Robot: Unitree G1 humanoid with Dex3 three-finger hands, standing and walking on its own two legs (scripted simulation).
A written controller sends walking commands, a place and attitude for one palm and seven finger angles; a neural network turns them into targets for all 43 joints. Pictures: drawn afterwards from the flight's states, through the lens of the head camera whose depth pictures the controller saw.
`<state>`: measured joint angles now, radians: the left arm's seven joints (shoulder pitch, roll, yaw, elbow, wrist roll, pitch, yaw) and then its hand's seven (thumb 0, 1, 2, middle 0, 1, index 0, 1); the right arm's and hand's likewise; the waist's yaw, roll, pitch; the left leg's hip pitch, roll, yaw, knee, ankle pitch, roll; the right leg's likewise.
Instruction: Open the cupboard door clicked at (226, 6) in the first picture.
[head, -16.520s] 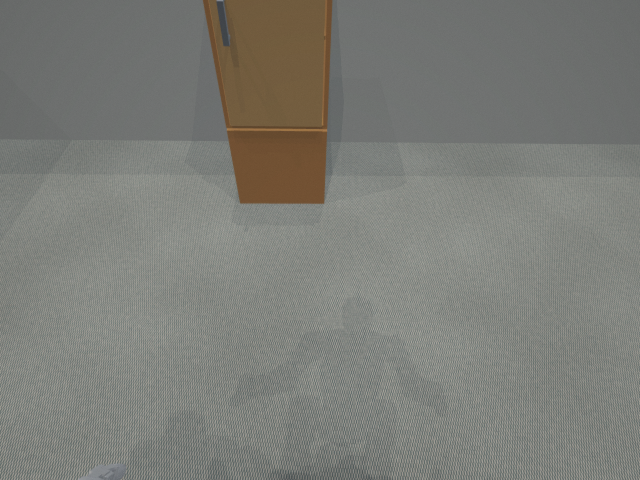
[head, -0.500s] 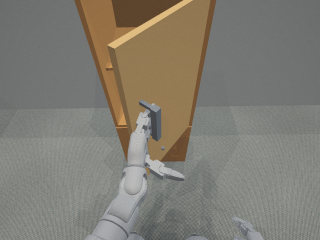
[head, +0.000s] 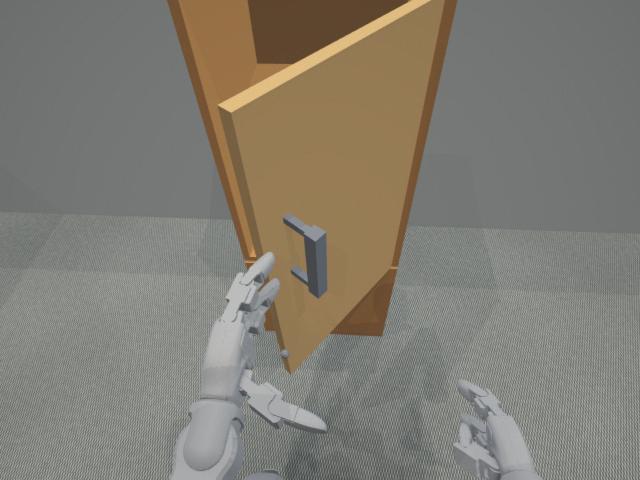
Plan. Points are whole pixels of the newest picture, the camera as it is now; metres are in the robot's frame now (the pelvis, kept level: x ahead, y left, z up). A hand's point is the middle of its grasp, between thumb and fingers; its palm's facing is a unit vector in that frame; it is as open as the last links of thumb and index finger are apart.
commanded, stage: slide the hand sideways off the handle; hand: left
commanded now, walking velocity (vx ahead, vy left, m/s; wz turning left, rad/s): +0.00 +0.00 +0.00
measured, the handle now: (305, 257) +0.37 +0.04 +0.08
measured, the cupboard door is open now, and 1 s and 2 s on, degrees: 52 52 52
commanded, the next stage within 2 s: draw the hand back to the body in 0.18 s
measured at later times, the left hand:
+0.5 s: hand (237, 361) +0.23 +0.10 +0.09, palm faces -0.02 -1.00 -0.05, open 16.3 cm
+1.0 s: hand (113, 365) +0.20 +0.20 +0.14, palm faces +0.16 -0.94 -0.30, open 14.7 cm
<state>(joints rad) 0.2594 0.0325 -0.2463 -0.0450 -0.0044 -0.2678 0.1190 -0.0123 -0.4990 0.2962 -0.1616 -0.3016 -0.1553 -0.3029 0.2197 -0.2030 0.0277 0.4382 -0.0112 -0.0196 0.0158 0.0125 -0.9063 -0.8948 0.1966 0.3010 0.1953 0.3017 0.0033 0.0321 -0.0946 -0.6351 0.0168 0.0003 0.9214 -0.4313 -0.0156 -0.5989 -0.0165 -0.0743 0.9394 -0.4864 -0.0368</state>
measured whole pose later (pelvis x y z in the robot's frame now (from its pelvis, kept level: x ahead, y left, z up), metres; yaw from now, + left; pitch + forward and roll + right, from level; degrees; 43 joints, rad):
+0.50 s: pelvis +0.01 -0.01 +0.00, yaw +0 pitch +9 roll +1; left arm 0.43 0.12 -0.09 -0.24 -0.11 -0.24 -0.01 -0.01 -0.50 0.30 -0.15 -0.30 -0.16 -0.30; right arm 0.29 -0.22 0.03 0.46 0.01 -0.08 -0.02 0.02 -0.91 -0.89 0.20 0.30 0.19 0.30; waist 0.00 0.05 -0.11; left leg -0.63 0.02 -0.01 0.93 -0.45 -0.02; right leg -0.59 -0.01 -0.08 0.95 -0.50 -0.04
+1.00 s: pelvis +0.01 +0.02 +0.03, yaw -1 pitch +0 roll -1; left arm 0.55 0.27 0.05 -0.41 -0.04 -0.07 0.07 -0.01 -0.22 0.41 -0.16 -0.30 -0.17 -0.30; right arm 0.24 -0.21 0.06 0.52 0.01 -0.12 -0.09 0.01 -0.90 -0.89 0.20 0.30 0.20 0.30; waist 0.04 0.06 -0.05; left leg -0.34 0.01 0.01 0.69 -0.36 0.01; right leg -0.29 -0.01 -0.06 0.65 -0.37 0.00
